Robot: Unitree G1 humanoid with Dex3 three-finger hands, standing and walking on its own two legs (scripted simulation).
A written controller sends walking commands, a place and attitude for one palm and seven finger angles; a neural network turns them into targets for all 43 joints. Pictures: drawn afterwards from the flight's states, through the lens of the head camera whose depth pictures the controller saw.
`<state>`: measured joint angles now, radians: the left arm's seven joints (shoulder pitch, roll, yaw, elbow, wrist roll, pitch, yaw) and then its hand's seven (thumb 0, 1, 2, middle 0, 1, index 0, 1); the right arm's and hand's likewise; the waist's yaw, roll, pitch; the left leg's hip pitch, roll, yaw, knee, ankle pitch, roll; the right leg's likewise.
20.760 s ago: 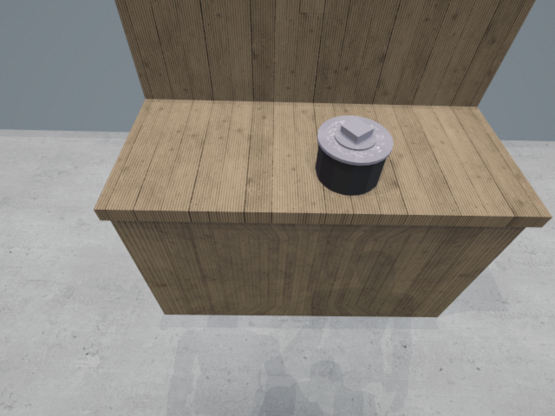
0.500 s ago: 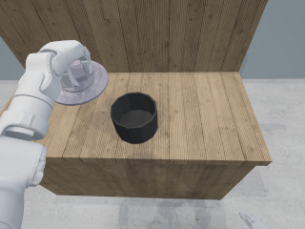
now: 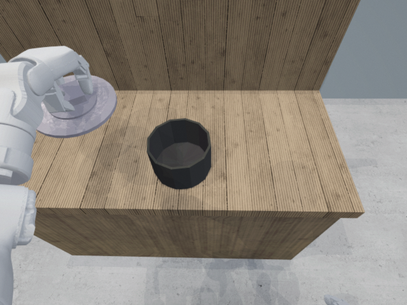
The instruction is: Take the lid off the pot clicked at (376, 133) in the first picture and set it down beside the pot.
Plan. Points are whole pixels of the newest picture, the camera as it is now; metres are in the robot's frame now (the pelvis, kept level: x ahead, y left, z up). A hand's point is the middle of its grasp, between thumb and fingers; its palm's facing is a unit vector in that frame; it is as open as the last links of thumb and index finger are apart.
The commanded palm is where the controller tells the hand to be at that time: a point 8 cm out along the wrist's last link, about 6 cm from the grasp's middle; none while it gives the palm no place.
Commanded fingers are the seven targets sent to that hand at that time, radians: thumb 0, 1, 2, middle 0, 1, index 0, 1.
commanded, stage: move the lid sideways beside the pot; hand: left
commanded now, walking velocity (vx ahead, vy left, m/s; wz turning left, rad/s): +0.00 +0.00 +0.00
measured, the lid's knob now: (68, 94) +0.49 +0.26 +0.14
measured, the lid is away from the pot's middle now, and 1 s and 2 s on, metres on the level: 0.20 0.24 0.24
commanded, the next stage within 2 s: lower the lid onto the table in 0.38 s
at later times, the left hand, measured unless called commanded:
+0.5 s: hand (42, 98) +0.46 +0.29 +0.16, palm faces -0.36 -0.02 -0.93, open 7.6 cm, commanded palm +0.48 +0.29 +0.24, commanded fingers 0.00 0.47 1.07 -0.80 -1.02 -0.85 -1.04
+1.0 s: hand (57, 103) +0.48 +0.29 +0.13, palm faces -0.38 -0.04 -0.92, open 7.6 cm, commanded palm +0.48 +0.29 +0.21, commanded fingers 0.00 0.47 1.07 -0.80 -1.02 -0.85 -1.04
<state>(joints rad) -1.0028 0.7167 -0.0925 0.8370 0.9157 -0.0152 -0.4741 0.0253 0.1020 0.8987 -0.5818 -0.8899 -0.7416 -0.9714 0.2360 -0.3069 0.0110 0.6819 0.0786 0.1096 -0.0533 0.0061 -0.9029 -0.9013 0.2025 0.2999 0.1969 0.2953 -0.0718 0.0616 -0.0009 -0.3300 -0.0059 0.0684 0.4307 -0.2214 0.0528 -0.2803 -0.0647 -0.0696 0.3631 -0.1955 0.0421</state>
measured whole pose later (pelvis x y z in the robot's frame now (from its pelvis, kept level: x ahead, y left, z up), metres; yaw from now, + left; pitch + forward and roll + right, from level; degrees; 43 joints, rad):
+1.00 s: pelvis +0.01 +0.00 +0.00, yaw -1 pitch +10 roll -2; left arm -0.98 0.78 -0.02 0.93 0.95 -0.12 -0.45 0.02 0.11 0.90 -0.58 -0.89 -0.74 -0.97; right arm 0.26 -0.30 0.00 0.70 0.07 0.15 -0.05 0.00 -0.90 -0.90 0.20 0.30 0.20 0.30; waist -0.09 0.05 0.00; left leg -0.39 0.00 0.07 0.46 -0.25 0.06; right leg -0.33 -0.06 -0.06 0.36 -0.20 0.05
